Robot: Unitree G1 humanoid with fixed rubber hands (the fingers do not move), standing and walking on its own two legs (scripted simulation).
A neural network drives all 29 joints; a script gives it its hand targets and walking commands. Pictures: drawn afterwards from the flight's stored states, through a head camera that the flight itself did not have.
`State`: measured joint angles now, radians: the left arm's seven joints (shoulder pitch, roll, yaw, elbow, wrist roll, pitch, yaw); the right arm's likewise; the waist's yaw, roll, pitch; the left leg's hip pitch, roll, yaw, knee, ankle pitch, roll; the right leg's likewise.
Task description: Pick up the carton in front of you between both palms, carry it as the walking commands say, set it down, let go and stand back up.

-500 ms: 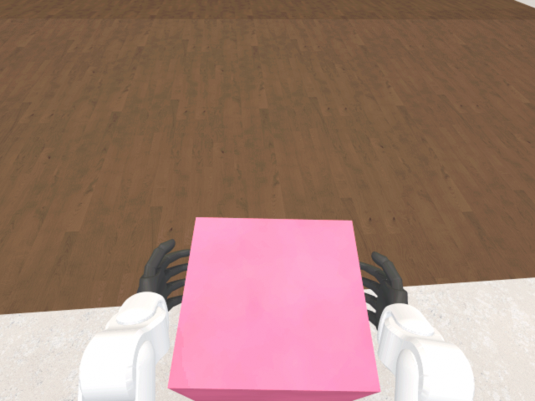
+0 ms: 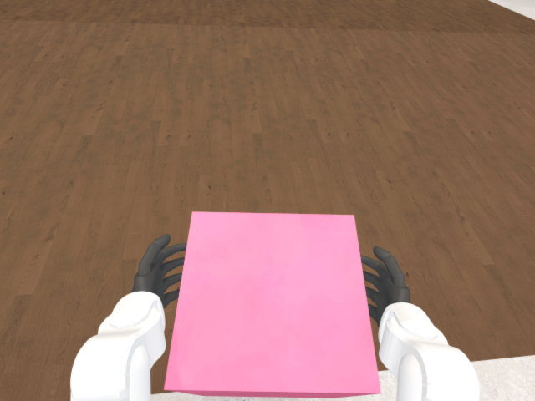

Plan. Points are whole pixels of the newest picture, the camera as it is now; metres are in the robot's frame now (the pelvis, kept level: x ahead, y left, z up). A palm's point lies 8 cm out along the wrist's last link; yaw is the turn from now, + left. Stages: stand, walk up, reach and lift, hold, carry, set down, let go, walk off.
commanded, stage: carry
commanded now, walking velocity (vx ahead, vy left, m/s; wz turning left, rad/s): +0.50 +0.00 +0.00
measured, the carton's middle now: (270, 315) +0.25 +0.00 +0.03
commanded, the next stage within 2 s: none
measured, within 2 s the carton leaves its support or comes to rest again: neither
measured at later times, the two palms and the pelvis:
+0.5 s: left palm (204, 100) +0.64 +0.15 +0.16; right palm (348, 112) +0.65 -0.15 +0.15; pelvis +0.32 -0.01 +0.00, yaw +2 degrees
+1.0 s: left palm (232, 43) +1.01 +0.13 +0.15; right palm (336, 51) +0.99 -0.17 +0.15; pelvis +0.66 +0.00 +0.02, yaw -1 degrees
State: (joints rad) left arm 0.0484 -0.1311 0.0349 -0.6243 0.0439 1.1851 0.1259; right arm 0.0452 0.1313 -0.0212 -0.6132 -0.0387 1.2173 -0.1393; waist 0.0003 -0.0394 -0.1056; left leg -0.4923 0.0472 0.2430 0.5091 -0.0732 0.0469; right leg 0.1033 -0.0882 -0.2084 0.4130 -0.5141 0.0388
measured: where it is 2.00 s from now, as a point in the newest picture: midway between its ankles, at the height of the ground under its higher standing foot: (272, 192)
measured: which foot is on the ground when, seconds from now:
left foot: down 0.00-0.50, up 0.52-0.92, down 0.94-1.00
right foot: down 0.00-0.02, up 0.04-0.46, down 0.48-0.96, up 0.98-1.00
